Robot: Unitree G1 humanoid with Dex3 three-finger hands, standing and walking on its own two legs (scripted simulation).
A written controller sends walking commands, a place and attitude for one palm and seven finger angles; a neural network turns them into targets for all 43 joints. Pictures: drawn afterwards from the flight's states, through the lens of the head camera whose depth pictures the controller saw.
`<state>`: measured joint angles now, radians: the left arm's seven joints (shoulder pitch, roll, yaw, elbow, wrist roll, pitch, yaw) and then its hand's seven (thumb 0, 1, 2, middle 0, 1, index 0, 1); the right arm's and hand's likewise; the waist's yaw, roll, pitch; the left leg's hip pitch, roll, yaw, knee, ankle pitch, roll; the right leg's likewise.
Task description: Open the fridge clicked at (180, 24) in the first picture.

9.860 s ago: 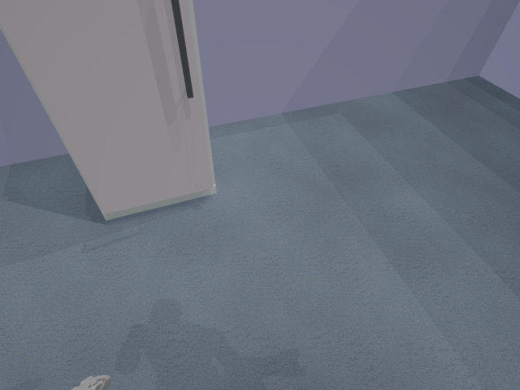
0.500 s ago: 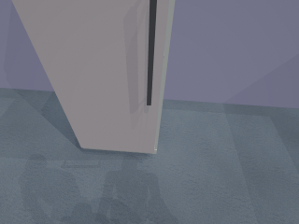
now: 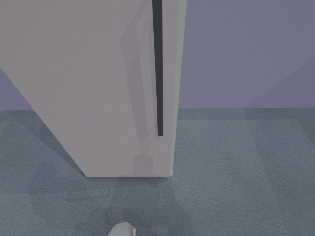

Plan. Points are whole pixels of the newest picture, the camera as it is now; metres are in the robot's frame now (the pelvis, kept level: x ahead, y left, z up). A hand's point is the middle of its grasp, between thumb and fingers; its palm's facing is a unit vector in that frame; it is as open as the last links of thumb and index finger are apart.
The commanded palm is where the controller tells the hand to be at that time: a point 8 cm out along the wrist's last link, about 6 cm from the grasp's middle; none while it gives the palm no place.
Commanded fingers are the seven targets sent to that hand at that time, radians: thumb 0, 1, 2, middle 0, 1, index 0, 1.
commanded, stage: shuffle to correct the standing spot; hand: right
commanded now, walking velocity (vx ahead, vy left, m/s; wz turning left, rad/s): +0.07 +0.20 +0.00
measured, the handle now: (159, 79) +0.51 +0.01 +0.12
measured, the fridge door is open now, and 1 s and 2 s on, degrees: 0 0 0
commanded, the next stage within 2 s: none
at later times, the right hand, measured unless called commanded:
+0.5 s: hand out of the picture +0.15 -0.06 -0.20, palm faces +0.07 +0.99 -0.14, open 7.3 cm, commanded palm none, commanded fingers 0.00 -0.90 -0.90 0.20 0.30 0.20 0.30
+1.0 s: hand (152, 232) +0.17 +0.03 -0.16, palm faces +0.00 +0.96 -0.28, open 7.4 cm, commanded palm none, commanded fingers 0.00 -0.90 -0.90 0.20 0.30 0.20 0.30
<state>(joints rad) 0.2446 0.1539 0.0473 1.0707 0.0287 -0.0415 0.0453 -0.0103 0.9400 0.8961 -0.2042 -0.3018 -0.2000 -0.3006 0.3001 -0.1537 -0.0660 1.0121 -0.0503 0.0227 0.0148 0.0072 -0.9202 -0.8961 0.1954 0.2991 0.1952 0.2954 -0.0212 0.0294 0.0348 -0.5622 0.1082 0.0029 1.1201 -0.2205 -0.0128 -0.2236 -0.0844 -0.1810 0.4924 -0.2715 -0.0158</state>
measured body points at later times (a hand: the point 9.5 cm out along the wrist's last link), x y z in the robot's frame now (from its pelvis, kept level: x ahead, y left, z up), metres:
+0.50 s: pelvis +0.12 +0.11 -0.02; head +0.15 +0.08 +0.43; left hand +0.19 +0.36 -0.15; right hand +0.15 -0.11 -0.19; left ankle +0.12 +0.21 -0.74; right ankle +0.11 +0.04 -0.74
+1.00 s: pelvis +0.10 +0.23 -0.01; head +0.15 +0.26 +0.44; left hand +0.14 +0.49 -0.18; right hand +0.17 -0.02 -0.14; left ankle +0.13 +0.35 -0.74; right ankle +0.06 +0.09 -0.66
